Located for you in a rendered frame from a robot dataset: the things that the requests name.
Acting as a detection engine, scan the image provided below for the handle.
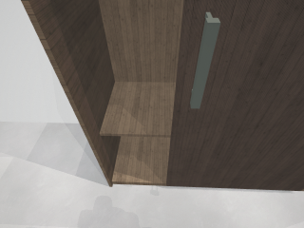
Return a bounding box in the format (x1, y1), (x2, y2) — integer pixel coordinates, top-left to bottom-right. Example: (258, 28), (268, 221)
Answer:
(190, 11), (220, 109)

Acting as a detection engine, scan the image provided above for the wardrobe door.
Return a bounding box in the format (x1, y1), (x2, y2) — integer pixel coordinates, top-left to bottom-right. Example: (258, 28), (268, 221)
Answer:
(166, 0), (304, 191)

